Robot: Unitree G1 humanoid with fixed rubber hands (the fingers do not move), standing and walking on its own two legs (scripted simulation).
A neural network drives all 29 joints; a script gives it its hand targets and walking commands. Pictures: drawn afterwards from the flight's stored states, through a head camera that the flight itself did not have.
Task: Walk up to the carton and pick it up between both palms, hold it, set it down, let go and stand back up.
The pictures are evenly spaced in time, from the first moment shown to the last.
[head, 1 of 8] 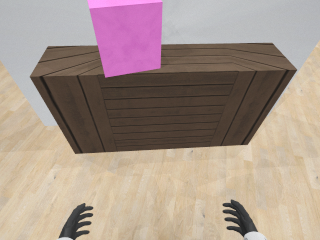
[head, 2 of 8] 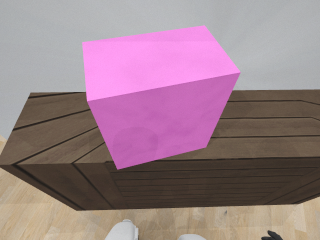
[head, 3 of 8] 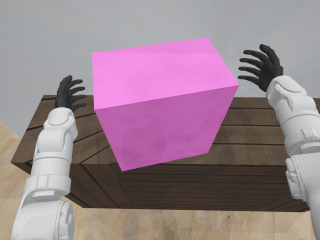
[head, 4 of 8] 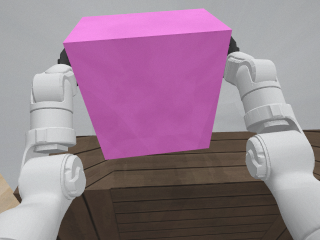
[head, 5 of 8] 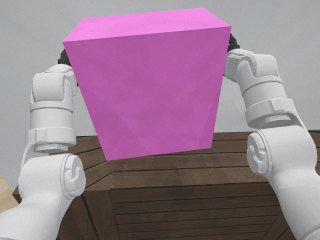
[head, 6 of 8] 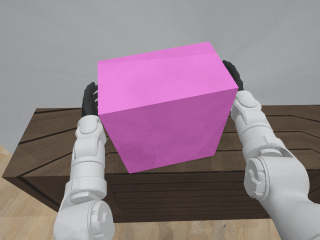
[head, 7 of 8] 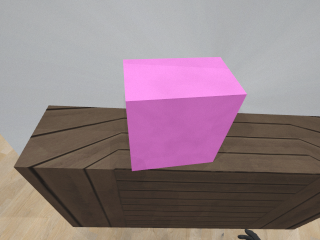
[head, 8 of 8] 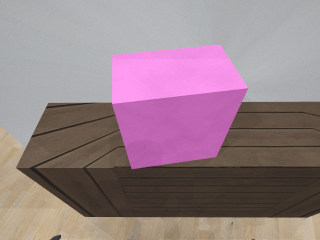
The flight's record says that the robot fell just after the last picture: no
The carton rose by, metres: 0.25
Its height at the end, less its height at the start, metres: +0.00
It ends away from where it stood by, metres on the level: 0.03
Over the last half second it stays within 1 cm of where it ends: yes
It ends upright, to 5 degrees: yes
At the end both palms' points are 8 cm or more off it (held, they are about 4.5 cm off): yes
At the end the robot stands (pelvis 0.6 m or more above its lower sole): yes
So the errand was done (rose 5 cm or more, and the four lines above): yes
